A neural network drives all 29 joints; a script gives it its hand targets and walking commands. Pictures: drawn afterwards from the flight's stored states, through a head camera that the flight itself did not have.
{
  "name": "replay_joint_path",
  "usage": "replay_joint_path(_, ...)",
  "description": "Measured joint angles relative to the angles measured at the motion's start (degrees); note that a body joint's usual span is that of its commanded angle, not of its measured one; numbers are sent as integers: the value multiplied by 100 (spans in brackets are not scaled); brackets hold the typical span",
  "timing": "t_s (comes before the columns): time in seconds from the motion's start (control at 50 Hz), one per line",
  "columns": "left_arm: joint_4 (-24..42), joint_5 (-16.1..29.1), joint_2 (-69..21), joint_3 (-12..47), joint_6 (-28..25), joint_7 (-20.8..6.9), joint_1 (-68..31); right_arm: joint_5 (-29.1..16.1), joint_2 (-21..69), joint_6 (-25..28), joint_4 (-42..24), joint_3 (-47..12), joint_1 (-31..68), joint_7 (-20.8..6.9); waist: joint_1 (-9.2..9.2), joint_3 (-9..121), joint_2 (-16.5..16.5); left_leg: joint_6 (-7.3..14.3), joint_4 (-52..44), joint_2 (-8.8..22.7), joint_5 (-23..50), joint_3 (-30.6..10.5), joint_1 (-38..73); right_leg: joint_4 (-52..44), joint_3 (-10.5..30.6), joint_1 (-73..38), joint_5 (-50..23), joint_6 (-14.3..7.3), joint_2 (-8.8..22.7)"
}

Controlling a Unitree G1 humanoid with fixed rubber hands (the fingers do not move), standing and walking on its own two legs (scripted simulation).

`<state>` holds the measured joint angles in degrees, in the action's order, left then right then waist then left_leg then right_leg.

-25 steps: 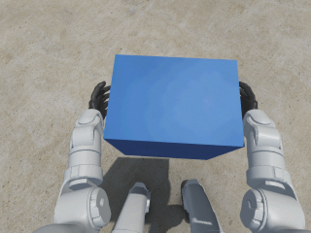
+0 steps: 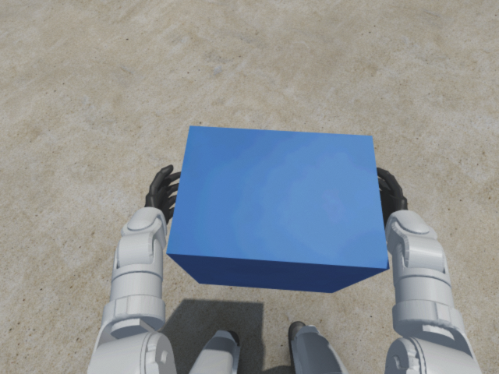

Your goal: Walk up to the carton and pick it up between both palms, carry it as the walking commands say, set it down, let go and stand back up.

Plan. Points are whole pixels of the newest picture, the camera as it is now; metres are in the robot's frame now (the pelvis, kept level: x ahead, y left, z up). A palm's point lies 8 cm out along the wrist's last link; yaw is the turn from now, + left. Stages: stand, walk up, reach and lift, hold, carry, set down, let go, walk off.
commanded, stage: reach and lift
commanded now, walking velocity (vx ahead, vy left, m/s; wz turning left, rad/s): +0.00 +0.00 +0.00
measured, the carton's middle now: (271, 221) +0.36 -0.02 -0.11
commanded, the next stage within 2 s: none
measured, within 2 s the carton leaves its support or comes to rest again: neither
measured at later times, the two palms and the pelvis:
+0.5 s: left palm (136, 212) +0.34 +0.19 +0.03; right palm (409, 215) +0.33 -0.21 +0.02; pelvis +0.01 +0.00 +0.04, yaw +1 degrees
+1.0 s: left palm (114, 214) +0.32 +0.19 +0.08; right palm (427, 220) +0.31 -0.20 +0.07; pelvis +0.02 +0.00 +0.05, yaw +1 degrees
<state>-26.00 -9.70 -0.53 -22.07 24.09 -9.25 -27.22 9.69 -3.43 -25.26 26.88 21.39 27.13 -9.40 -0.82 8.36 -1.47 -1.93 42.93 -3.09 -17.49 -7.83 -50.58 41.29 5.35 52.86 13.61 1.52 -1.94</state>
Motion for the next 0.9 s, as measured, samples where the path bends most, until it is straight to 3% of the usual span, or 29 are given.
replay_joint_path(0.7, 384, 1, 8, 272, 686, -86, 738, 118, 172, -700, -524, -266, -815, 24, -38, -808, 12, 71, -2077, 121, 667, -76, 3504, -2049, -60, -3543, -595, -32, 122)
replay_joint_path(0.9, 769, 68, 21, 434, 1028, -87, 987, 67, 193, -1060, -961, -391, -1092, 31, -33, -1004, 13, 111, -2460, 127, 751, -51, 4304, -2393, -45, -4326, -653, -23, 160)
